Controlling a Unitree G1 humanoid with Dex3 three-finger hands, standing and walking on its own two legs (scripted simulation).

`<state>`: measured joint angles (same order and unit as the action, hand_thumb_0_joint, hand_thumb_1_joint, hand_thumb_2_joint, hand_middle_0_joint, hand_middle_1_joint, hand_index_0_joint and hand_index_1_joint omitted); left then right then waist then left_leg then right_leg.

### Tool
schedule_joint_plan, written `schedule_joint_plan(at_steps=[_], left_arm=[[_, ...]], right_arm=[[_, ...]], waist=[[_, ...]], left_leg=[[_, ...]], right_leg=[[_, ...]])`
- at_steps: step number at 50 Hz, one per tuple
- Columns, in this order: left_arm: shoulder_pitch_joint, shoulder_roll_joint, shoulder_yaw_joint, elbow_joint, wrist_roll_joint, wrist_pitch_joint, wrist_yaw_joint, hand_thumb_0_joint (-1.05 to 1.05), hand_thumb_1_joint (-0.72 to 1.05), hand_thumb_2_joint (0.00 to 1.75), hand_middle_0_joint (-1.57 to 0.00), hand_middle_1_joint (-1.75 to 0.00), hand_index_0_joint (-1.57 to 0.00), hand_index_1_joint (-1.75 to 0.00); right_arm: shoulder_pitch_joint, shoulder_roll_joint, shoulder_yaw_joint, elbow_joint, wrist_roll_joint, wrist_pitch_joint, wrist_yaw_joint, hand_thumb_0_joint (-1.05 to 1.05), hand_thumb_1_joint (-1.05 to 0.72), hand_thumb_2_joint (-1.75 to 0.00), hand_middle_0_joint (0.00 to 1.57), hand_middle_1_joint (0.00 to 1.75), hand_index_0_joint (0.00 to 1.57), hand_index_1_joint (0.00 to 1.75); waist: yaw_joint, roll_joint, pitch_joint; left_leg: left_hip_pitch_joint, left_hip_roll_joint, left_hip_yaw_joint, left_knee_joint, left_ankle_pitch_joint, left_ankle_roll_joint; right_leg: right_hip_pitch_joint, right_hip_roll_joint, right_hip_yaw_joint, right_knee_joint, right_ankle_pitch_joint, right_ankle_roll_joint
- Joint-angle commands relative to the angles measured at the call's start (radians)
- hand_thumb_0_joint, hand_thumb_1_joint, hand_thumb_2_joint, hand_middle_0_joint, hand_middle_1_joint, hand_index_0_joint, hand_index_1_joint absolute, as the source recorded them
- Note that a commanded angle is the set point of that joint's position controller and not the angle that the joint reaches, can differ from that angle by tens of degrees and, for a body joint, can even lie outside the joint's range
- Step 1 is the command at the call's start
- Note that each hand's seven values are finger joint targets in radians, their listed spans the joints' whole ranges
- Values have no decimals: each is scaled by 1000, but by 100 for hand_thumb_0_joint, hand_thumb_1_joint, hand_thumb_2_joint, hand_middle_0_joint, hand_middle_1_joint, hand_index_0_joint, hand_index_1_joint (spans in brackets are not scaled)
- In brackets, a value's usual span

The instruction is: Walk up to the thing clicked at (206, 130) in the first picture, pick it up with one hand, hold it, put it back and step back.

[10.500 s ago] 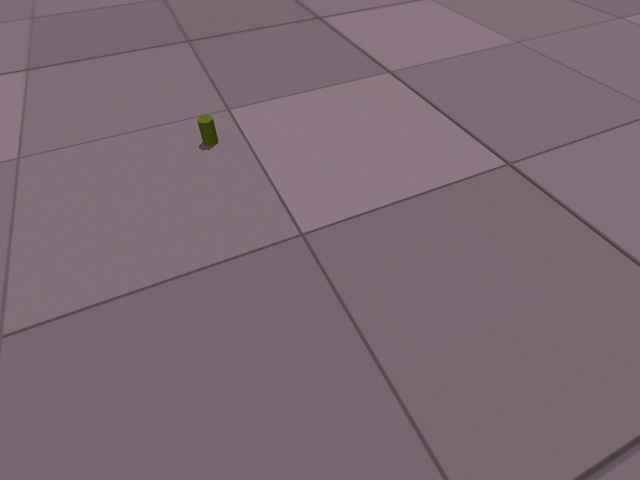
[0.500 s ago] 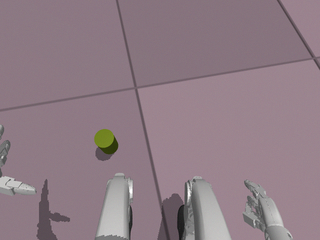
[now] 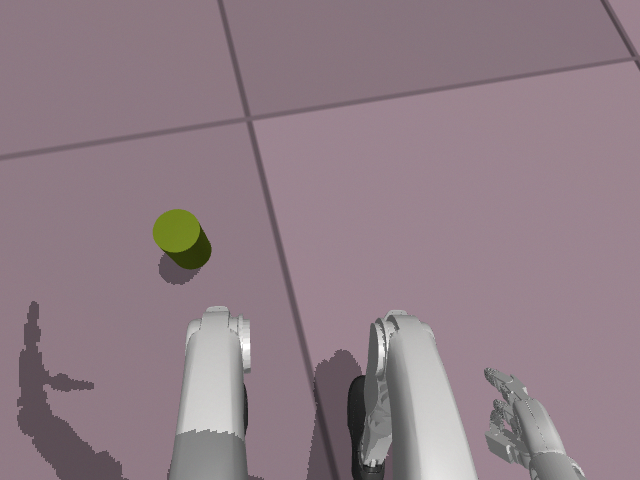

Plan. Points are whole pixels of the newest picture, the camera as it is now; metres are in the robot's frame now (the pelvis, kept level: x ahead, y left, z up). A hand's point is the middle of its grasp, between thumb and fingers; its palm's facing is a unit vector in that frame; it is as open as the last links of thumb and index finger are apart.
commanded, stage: go down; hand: left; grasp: from the side
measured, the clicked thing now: (184, 241) +0.47 +0.26 -0.37
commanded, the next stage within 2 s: approach in 0.90 s
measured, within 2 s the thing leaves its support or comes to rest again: neither
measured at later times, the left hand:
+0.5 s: hand out of the picture +0.36 +0.43 -0.04, palm faces +0.26 -0.96 -0.13, open 17.3 cm
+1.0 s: hand out of the picture +0.37 +0.44 -0.06, palm faces +0.26 -0.96 -0.11, open 17.3 cm
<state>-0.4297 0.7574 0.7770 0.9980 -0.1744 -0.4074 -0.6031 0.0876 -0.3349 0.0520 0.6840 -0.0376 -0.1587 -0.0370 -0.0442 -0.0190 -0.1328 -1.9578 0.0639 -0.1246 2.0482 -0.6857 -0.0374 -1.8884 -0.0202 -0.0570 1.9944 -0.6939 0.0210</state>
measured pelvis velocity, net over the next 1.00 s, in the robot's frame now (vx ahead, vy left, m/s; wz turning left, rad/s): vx -0.01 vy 0.00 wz -0.03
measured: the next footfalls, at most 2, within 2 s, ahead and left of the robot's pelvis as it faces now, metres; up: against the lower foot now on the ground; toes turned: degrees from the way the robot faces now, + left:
none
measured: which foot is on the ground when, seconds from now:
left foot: down 0.00-1.00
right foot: down 0.00-1.00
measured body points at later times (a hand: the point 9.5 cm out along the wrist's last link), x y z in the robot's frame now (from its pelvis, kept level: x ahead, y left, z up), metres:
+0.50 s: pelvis -0.01 +0.00 -0.05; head +0.20 +0.07 +0.34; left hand +0.34 +0.48 -0.03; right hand +0.15 -0.27 -0.16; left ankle +0.07 +0.14 -0.41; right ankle +0.08 -0.13 -0.41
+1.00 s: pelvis -0.01 +0.00 -0.08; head +0.20 +0.07 +0.31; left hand +0.35 +0.49 -0.05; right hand +0.14 -0.28 -0.18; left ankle +0.07 +0.14 -0.41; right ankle +0.08 -0.13 -0.41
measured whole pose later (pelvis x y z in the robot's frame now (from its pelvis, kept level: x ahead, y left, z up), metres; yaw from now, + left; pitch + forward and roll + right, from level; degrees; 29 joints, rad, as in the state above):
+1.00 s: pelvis -0.01 +0.00 -0.08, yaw -2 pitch +31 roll -8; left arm -0.58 0.93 0.89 1.09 -0.20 -0.40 -0.71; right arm 0.08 -0.37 0.12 0.68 -0.06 -0.16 -0.02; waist -0.08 -0.04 -0.06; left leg -2.16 0.04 -0.17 2.30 -0.68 -0.04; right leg -2.07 -0.01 -0.07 2.22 -0.69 0.03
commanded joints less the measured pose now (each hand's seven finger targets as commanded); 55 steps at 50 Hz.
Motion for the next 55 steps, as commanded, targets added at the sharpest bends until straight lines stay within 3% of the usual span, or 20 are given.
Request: schedule_joint_plan(at_steps=[1,2,4,13,15,17,20,24,28,31,33,35,38,40,43,45,47,50,51,55], left_arm=[[-138,433,102,-180,-41,-60,-17,0,-50,7,-4,-8,-4,-8],[-157,421,91,-172,-40,-60,-25,0,-49,7,-4,-8,-4,-8],[-175,429,89,-164,-39,-61,-32,0,-49,8,-4,-9,-4,-8],[-207,475,116,-162,-43,-53,-54,0,-51,7,-4,-8,-4,-8],[-250,494,114,-181,-43,-53,-56,0,-50,8,-4,-8,-4,-8],[-221,481,122,-139,-48,-48,-59,0,-50,7,-4,-8,-4,-8],[-237,518,138,-141,-52,-49,-62,0,-49,7,-4,-7,-4,-8],[-251,516,133,-127,-51,-47,-72,0,-51,9,-4,-9,-4,-9],[-283,554,147,-141,-53,-53,-81,0,-50,9,-4,-8,-3,-8],[-293,551,142,-125,-54,-51,-91,0,-51,9,-4,-8,-3,-9],[-276,566,158,-108,-56,-48,-92,0,-50,9,-4,-8,-3,-8],[-293,582,159,-115,-56,-49,-96,0,-49,9,-4,-8,-3,-9],[-284,592,169,-110,-58,-48,-100,0,-50,9,-4,-9,-3,-9],[-307,602,166,-112,-57,-49,-102,0,-50,8,-4,-8,-3,-9],[-288,605,174,-100,-58,-50,-105,0,-49,9,-4,-8,-3,-8],[-318,609,166,-108,-58,-50,-109,0,-49,8,-4,-7,-3,-8],[-309,628,174,-113,-60,-51,-108,0,-50,8,-4,-8,-4,-8],[-301,623,177,-100,-67,-50,-113,0,-51,14,-6,-12,-3,-15],[-289,629,191,-96,-70,-52,-115,0,-59,6,-8,-8,-6,-9],[-298,547,157,-19,-97,-79,-128,0,-61,2,-9,-9,-7,-11]], right_arm=[[111,-211,-70,-64,2,-32,-17,0,-93,-91,20,30,20,30],[114,-214,-72,-60,3,-33,-17,0,-93,-91,20,30,20,30],[107,-221,-74,-58,3,-34,-18,0,-92,-91,20,30,20,30],[119,-243,-63,-45,-2,-33,-15,0,-93,-91,20,30,20,30],[116,-245,-63,-50,0,-31,-14,0,-93,-91,20,30,20,30],[118,-245,-61,-48,-2,-30,-14,0,-92,-91,20,30,20,30],[118,-240,-51,-51,-4,-32,-12,0,-93,-91,20,30,20,30],[116,-249,-52,-52,-5,-30,-11,0,-93,-91,20,30,20,30],[118,-251,-43,-50,-4,-28,-6,0,-92,-91,20,30,20,30],[125,-255,-41,-48,-5,-28,-5,0,-92,-91,20,30,20,30],[127,-258,-37,-50,-6,-29,-5,0,-93,-91,20,30,20,30],[127,-258,-34,-48,-7,-28,-3,0,-93,-91,20,30,20,30],[129,-262,-30,-49,-9,-27,-2,0,-93,-91,20,30,20,30],[123,-263,-28,-52,-10,-25,-3,0,-93,-91,20,30,20,30],[119,-267,-22,-49,-13,-23,-1,0,-92,-91,20,30,20,30],[114,-269,-23,-54,-13,-24,0,0,-93,-91,20,30,20,30],[104,-269,-23,-57,-12,-23,0,0,-92,-91,20,30,20,30],[113,-271,-16,-55,-11,-23,2,0,-94,-91,20,30,20,30],[114,-275,-15,-56,-10,-22,2,0,-92,-91,20,30,20,30],[97,-281,-3,-54,-18,-25,5,0,-92,-91,20,30,20,30]], waist=[[48,180,-605],[33,197,-599],[30,197,-569],[41,270,-588],[30,266,-570],[31,239,-561],[26,206,-575],[22,220,-565],[27,250,-579],[10,237,-566],[23,238,-576],[11,233,-576],[21,237,-584],[8,224,-567],[18,246,-554],[5,241,-542],[18,248,-539],[7,241,-537],[10,244,-538],[-28,224,-462]], left_leg=[[415,-20,71,-223,195,58],[416,-20,65,-221,191,56],[404,-17,58,-218,150,56],[437,-15,31,-191,177,44],[408,-15,28,-188,126,46],[386,-17,37,-169,125,49],[332,-23,58,-131,137,57],[330,-23,54,-124,116,56],[336,-22,49,-108,134,53],[316,-25,50,-95,129,55],[319,-27,53,-86,153,53],[300,-27,57,-72,149,56],[303,-27,58,-63,169,55],[277,-27,57,-57,144,59],[284,-25,56,-51,153,56],[271,-24,54,-50,121,58],[261,-24,58,-54,91,58],[253,-24,49,-50,103,58],[268,-24,46,-46,122,57],[232,-20,33,-11,114,56]], right_leg=[[291,30,-11,-190,172,-54],[266,29,-18,-174,170,-56],[218,31,-23,-164,140,-56],[135,25,-44,-75,163,-61],[106,27,-45,-71,129,-61],[122,27,-44,-72,131,-57],[161,30,-40,-74,134,-53],[123,31,-45,-58,116,-55],[101,29,-48,-27,129,-58],[93,30,-51,-24,125,-57],[105,31,-50,-17,140,-57],[109,32,-50,-14,136,-55],[114,32,-52,-4,150,-56],[112,34,-53,-9,133,-54],[95,35,-57,7,139,-55],[84,38,-59,2,116,-55],[76,39,-58,1,91,-55],[82,40,-67,11,101,-55],[75,40,-70,18,116,-55],[23,44,-81,41,115,-54]])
